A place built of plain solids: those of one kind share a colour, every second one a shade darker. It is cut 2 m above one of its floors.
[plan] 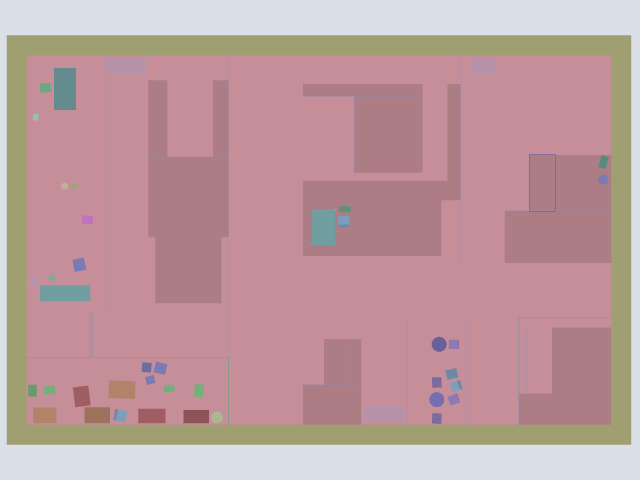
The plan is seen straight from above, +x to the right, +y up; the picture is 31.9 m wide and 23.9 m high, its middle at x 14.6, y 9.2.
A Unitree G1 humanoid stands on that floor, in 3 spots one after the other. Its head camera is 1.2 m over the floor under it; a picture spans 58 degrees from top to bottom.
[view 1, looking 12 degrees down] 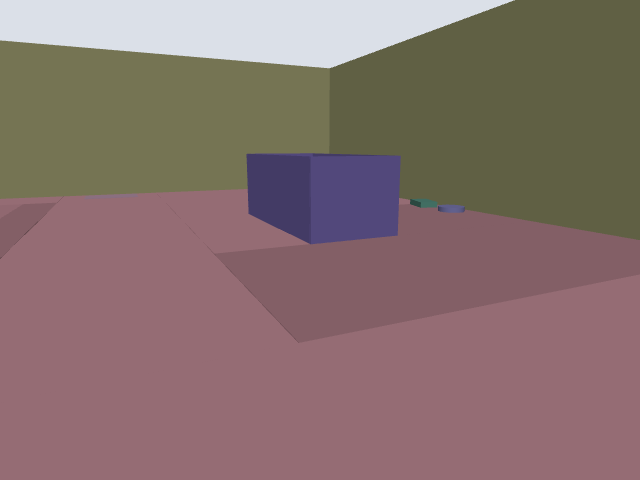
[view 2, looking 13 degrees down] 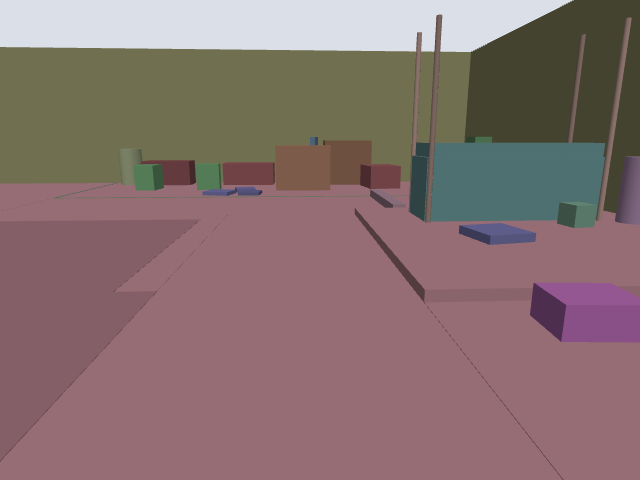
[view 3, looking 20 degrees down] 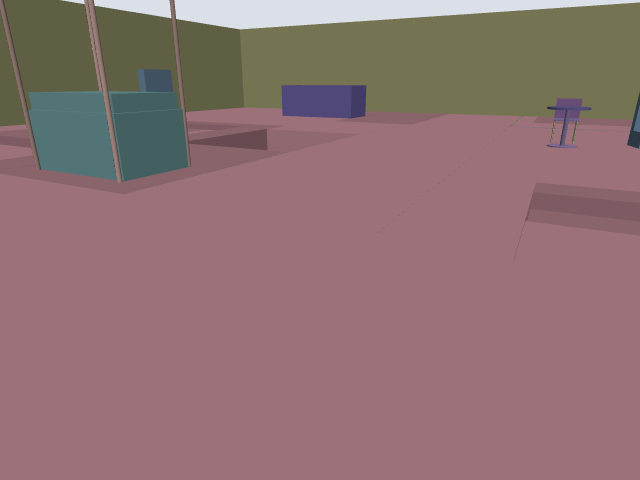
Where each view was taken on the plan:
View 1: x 22.85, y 5.70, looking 65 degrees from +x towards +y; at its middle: rail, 5.54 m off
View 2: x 4.90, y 12.75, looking -93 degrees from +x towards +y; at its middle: floor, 5.33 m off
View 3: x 10.54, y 4.15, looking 28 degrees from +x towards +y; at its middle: floor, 3.51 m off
